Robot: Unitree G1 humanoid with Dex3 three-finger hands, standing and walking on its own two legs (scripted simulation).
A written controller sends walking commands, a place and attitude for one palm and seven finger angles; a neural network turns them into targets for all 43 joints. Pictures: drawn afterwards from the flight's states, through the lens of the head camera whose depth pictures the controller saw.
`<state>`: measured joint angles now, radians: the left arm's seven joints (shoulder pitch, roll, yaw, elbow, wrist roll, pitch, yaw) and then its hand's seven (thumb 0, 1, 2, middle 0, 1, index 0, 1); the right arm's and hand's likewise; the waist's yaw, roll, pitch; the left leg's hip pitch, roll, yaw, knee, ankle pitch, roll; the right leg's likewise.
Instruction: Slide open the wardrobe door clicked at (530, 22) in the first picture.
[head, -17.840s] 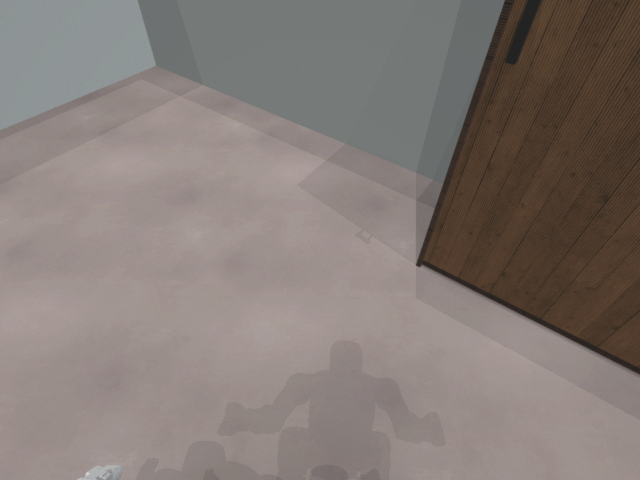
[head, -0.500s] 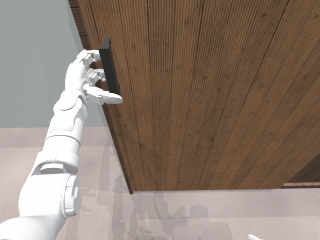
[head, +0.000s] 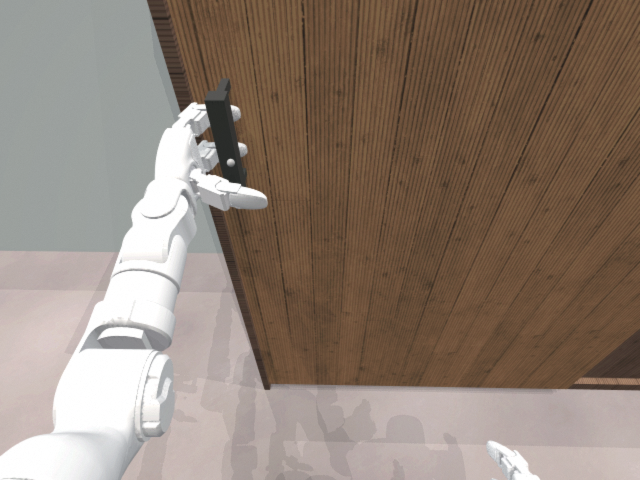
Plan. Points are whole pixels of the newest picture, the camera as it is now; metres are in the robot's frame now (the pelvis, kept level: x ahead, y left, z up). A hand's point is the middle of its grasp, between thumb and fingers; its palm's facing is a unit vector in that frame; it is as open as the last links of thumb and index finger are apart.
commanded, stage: slide the fingers in behind the handle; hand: left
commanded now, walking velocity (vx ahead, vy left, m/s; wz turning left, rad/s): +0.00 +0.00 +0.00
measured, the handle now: (231, 143) +0.50 +0.14 +0.18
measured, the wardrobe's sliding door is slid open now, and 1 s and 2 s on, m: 0.00 0.00 0.00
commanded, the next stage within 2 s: grip the handle and tug to test in 0.88 s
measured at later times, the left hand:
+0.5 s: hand (245, 162) +0.45 +0.11 +0.18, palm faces +0.03 -1.00 +0.00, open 14.0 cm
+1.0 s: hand (244, 161) +0.45 +0.11 +0.18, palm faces +0.01 -1.00 +0.01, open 14.0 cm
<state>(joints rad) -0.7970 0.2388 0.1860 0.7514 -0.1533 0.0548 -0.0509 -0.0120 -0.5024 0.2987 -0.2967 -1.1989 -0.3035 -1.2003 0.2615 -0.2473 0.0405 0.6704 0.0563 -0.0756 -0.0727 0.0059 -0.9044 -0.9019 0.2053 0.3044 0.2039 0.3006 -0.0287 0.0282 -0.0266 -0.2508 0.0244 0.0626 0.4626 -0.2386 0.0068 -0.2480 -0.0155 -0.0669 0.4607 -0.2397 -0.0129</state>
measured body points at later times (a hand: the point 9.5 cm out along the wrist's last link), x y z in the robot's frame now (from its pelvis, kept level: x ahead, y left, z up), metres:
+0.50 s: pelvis +0.00 +0.00 +0.00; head +0.01 -0.02 +0.45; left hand +0.44 +0.16 +0.19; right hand +0.11 -0.25 -0.11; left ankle +0.00 +0.12 -0.74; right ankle +0.00 -0.11 -0.74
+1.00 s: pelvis +0.00 +0.00 +0.00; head +0.01 -0.01 +0.45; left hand +0.44 +0.17 +0.19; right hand +0.12 -0.24 -0.11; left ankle +0.00 +0.12 -0.74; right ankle +0.00 -0.11 -0.74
